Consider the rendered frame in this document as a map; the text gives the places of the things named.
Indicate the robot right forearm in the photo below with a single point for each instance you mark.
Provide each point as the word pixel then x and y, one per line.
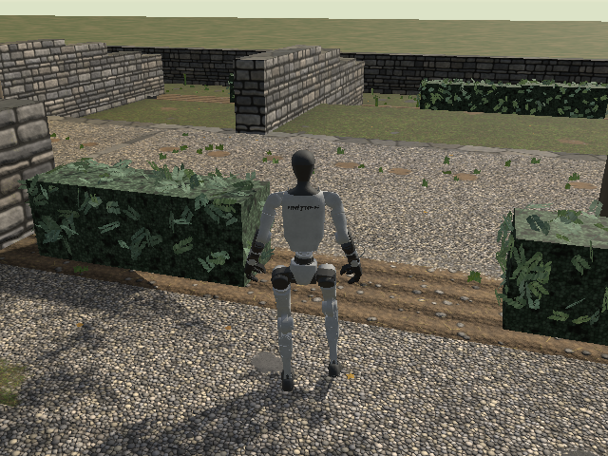
pixel 350 252

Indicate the robot left upper arm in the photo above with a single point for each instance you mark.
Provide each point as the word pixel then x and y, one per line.
pixel 273 201

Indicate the robot left hand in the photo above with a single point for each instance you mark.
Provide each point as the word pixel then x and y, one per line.
pixel 256 268

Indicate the robot left forearm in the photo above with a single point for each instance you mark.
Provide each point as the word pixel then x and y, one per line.
pixel 255 251

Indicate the robot right hand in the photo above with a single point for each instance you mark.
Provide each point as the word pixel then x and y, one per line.
pixel 348 269

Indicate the left robot shin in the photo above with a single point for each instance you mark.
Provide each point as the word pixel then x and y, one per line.
pixel 285 344

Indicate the right robot foot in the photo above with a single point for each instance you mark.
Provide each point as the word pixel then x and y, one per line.
pixel 334 370

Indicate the robot right upper arm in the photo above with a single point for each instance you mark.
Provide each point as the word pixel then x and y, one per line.
pixel 338 216

